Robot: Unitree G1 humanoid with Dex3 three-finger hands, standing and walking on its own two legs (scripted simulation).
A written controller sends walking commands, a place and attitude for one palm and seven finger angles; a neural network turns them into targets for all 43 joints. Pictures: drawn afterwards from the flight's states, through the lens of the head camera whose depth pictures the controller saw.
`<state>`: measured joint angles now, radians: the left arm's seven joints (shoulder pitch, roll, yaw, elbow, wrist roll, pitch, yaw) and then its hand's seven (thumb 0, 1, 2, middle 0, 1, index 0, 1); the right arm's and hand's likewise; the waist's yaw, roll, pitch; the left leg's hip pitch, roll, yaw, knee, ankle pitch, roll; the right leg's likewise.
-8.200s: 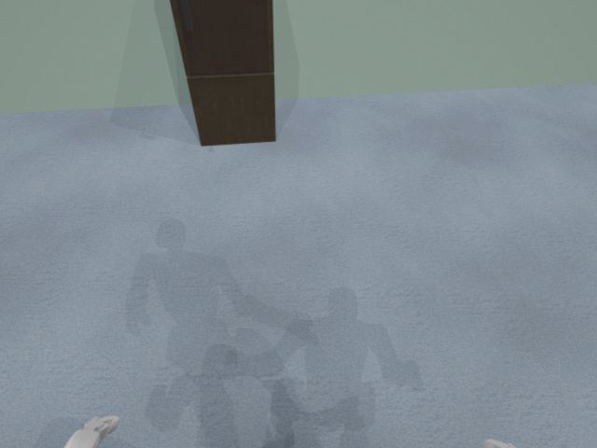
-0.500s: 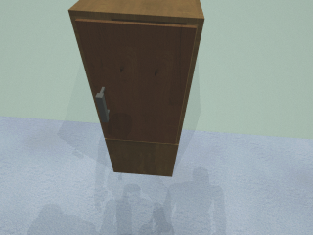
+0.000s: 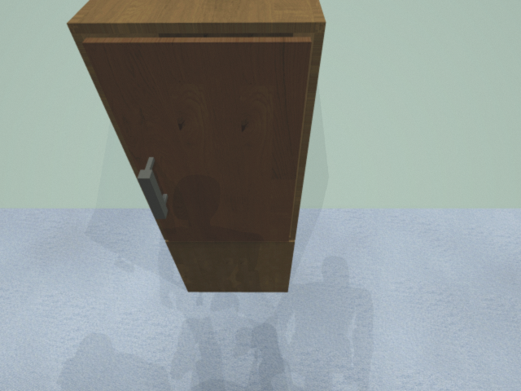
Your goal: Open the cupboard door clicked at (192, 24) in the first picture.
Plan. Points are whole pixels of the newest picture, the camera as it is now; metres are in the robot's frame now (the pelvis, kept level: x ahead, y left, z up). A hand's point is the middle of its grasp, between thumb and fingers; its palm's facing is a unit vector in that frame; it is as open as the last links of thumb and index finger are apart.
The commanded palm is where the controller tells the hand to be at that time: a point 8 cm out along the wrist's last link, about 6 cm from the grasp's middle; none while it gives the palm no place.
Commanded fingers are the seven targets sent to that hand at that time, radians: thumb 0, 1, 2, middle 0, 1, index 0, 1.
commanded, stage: come to a stop and stand still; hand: left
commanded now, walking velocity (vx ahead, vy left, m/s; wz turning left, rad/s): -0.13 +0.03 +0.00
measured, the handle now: (156, 188) +0.54 +0.26 -0.06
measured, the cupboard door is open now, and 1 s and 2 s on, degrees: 0 0 0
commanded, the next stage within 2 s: look again from close up in 0.70 s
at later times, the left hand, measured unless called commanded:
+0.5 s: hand out of the picture -0.04 +0.19 -0.17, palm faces +0.03 -0.98 -0.22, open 7.4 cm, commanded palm none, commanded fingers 0.00 0.90 0.90 -0.20 -0.30 -0.20 -0.30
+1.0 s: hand out of the picture -0.07 +0.16 -0.17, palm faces +0.03 -0.99 -0.14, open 7.4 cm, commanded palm none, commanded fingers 0.00 0.90 0.90 -0.20 -0.30 -0.20 -0.30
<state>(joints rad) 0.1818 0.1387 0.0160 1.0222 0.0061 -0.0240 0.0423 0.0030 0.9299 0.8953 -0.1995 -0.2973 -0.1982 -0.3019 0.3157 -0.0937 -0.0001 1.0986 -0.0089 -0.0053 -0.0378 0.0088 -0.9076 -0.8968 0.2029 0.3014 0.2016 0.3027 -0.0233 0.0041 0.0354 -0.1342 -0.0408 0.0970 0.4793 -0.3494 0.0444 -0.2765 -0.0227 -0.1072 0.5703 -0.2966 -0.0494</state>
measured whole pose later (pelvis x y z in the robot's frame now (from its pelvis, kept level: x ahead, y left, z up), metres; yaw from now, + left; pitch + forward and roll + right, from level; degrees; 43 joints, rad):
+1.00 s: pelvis -0.05 +0.01 +0.01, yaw +0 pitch -1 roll +0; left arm 0.34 0.10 -0.01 1.11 0.02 -0.02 0.03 0.01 0.91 0.90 -0.20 -0.30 -0.20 -0.30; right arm 0.38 -0.11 0.02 1.10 -0.02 -0.01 -0.03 0.01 -0.91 -0.90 0.20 0.30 0.20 0.30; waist 0.00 -0.01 0.01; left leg -0.19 -0.05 0.09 0.45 -0.25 0.06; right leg -0.28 -0.02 -0.09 0.46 -0.16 -0.03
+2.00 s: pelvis -0.03 -0.02 -0.09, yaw +2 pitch +17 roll -1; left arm 0.54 0.21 0.22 0.07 -0.26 -0.61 -0.25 0.02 0.45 0.70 -0.24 -0.59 -0.24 -0.60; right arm 0.08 -0.25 -0.07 0.48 -0.01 -0.22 0.00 0.01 -0.91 -0.90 0.20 0.30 0.20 0.30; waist 0.06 -0.05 -0.13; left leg -0.90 0.02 0.02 1.23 -0.63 0.01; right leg -0.97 -0.02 -0.17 1.18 -0.52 -0.09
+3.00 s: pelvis -0.05 +0.03 -0.09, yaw +1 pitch +18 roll -4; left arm 0.04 0.40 0.40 0.34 -0.35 -0.42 -0.51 -0.01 -0.49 0.30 -0.30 -1.19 -0.30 -1.20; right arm 0.24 -0.27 0.04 0.53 0.02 -0.20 -0.03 0.01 -0.90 -0.90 0.21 0.30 0.21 0.30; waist 0.00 0.01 -0.12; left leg -0.94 -0.01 0.03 1.19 -0.57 0.08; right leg -0.97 -0.03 -0.15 1.08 -0.43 -0.02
